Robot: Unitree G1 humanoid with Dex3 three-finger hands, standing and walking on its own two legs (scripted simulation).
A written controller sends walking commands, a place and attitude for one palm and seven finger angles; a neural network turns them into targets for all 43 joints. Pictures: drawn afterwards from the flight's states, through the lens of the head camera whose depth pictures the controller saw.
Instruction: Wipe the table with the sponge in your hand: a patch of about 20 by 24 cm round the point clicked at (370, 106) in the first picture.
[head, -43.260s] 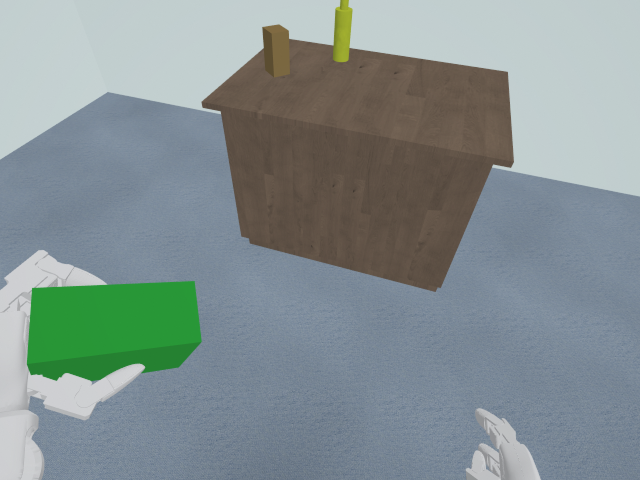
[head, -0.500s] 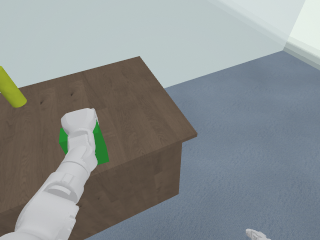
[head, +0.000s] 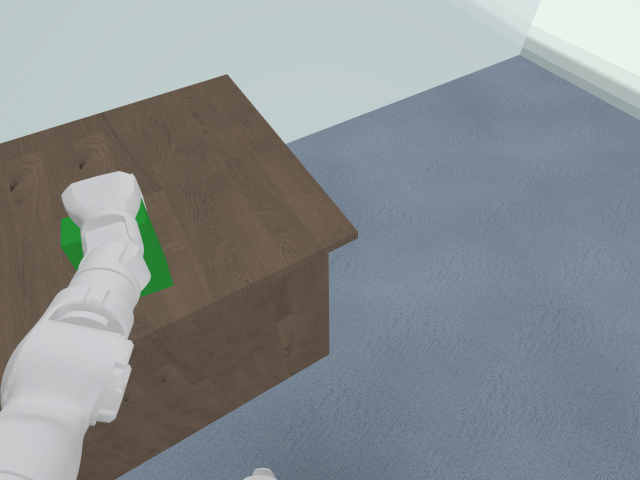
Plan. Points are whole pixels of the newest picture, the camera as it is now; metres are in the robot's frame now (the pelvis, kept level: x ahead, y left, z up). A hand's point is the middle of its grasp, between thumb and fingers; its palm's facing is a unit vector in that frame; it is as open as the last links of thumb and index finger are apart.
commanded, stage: wipe forward along the third lane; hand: left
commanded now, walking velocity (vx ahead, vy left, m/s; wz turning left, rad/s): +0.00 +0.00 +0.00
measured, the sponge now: (126, 265) +0.43 +0.28 +0.00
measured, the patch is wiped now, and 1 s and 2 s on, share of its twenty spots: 0.40 0.70 0.70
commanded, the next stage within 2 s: wipe back along the third lane in 0.94 s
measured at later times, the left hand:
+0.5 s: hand (110, 194) +0.51 +0.30 +0.06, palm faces -0.16 +0.00 -0.99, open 10.3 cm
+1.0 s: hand (97, 173) +0.56 +0.33 +0.06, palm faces -0.15 -0.02 -0.99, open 10.3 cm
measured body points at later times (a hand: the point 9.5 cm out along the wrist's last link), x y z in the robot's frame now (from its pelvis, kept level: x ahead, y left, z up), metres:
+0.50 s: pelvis +0.01 +0.01 -0.01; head +0.11 +0.01 +0.43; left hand +0.52 +0.29 +0.11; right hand +0.00 -0.26 -0.14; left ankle +0.06 +0.14 -0.71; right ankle -0.01 -0.09 -0.71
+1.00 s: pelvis +0.03 +0.05 -0.01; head +0.15 +0.07 +0.42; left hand +0.56 +0.33 +0.12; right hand +0.01 -0.21 -0.13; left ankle +0.06 +0.14 -0.71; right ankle -0.01 -0.09 -0.71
